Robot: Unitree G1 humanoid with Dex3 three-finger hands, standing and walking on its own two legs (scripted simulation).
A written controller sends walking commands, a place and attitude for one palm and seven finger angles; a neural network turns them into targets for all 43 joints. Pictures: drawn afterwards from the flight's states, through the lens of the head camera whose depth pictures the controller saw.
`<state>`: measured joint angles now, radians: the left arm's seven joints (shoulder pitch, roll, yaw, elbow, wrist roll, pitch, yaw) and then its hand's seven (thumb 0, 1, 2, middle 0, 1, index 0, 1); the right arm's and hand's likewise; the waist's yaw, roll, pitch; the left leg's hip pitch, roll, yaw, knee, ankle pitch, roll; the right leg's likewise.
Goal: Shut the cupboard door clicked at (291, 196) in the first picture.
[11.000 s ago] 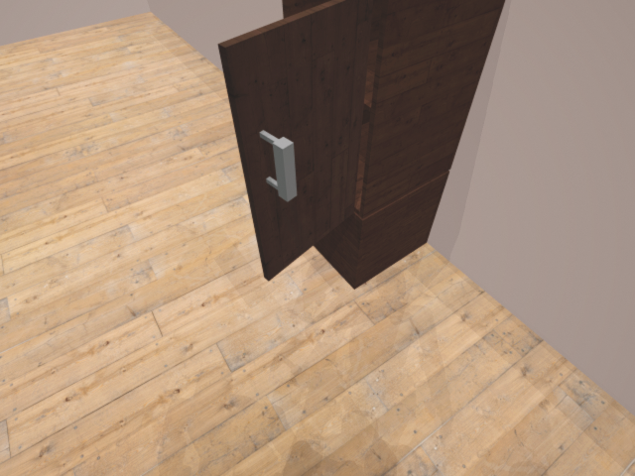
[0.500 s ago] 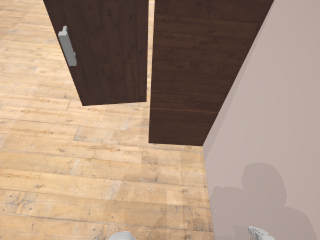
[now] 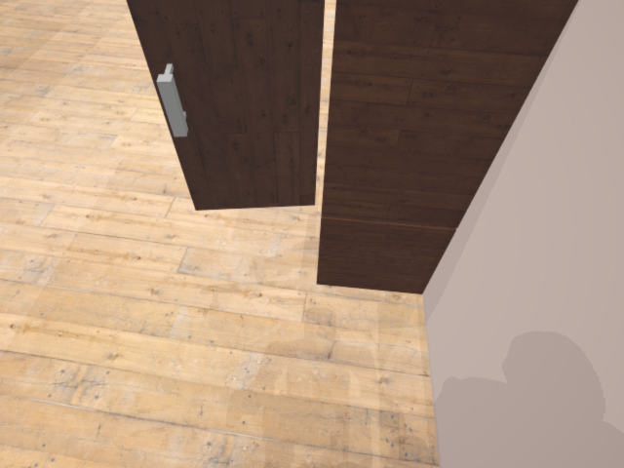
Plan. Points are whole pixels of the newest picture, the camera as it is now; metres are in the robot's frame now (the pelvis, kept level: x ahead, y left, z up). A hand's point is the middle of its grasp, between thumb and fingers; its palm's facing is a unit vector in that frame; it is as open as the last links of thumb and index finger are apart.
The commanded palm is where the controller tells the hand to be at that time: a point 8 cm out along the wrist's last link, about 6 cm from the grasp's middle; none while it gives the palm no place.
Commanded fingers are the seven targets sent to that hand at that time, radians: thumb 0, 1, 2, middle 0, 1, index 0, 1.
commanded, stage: take the last steps up to it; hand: left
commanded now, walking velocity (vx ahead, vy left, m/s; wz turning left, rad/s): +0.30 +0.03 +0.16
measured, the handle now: (175, 100) +0.76 +0.32 +0.02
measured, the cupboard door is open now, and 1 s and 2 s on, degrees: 100 100 100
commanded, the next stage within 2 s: come to a stop and stand still in 0.84 s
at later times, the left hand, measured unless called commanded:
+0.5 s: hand out of the picture -0.04 +0.16 -0.18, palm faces +0.23 -0.96 -0.15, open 7.4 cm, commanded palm none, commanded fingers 0.00 0.90 0.90 -0.20 -0.30 -0.20 -0.30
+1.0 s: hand (186, 380) +0.26 +0.22 -0.16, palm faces +0.13 -0.96 -0.25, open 7.3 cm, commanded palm none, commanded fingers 0.00 0.90 0.90 -0.20 -0.30 -0.20 -0.30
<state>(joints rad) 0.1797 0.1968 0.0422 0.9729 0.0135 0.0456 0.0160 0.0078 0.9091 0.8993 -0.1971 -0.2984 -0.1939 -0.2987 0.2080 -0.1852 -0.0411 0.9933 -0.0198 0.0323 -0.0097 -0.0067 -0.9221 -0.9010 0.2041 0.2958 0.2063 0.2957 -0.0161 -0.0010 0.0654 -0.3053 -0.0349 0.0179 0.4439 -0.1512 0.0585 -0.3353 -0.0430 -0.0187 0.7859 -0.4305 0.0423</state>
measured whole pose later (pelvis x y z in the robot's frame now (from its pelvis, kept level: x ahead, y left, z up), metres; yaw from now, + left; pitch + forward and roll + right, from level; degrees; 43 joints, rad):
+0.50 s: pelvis +0.07 +0.02 -0.01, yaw +8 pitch +0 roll +1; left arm 0.45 0.13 0.03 1.15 0.02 -0.05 0.00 0.01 0.91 0.90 -0.20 -0.30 -0.20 -0.30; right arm 0.18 -0.20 -0.05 1.04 -0.02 -0.01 0.03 0.00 -0.91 -0.90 0.20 0.29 0.20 0.29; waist 0.05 -0.02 0.06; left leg -0.33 0.04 0.11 0.54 -0.26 0.01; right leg -0.01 -0.11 -0.13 0.46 -0.42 0.05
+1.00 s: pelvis +0.22 +0.02 -0.01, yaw +5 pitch -2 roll +1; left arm 0.20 0.17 0.05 1.02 0.02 -0.06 0.01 0.01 0.92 0.90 -0.20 -0.30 -0.19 -0.30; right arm 0.30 -0.18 -0.05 1.12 -0.02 0.01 0.00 0.00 -0.92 -0.90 0.20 0.29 0.20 0.29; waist -0.01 0.04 0.07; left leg -0.33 0.04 0.06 0.97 -0.45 0.00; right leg -0.29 -0.03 -0.14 0.56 -0.26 -0.06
